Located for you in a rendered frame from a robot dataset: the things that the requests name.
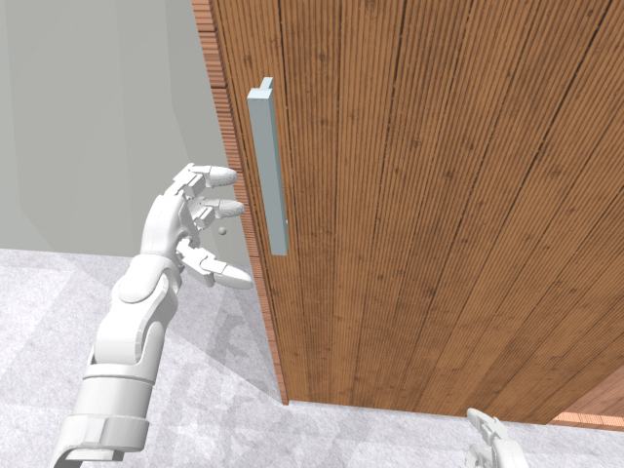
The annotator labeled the robot left hand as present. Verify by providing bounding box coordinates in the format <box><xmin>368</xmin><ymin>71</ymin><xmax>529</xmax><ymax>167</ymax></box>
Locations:
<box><xmin>139</xmin><ymin>163</ymin><xmax>253</xmax><ymax>290</ymax></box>

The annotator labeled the wardrobe door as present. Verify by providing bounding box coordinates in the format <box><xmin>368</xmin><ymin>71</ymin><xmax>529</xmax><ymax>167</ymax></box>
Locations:
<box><xmin>212</xmin><ymin>0</ymin><xmax>624</xmax><ymax>425</ymax></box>
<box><xmin>564</xmin><ymin>365</ymin><xmax>624</xmax><ymax>417</ymax></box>

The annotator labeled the robot right hand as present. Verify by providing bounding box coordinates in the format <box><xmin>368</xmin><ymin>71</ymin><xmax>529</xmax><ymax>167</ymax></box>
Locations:
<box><xmin>459</xmin><ymin>408</ymin><xmax>530</xmax><ymax>468</ymax></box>

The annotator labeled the handle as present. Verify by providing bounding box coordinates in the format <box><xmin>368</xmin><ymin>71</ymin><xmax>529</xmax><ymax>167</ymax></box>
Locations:
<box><xmin>247</xmin><ymin>77</ymin><xmax>289</xmax><ymax>255</ymax></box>

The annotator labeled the left robot forearm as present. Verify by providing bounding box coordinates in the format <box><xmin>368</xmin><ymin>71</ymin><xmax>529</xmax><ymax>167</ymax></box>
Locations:
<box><xmin>46</xmin><ymin>253</ymin><xmax>182</xmax><ymax>468</ymax></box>

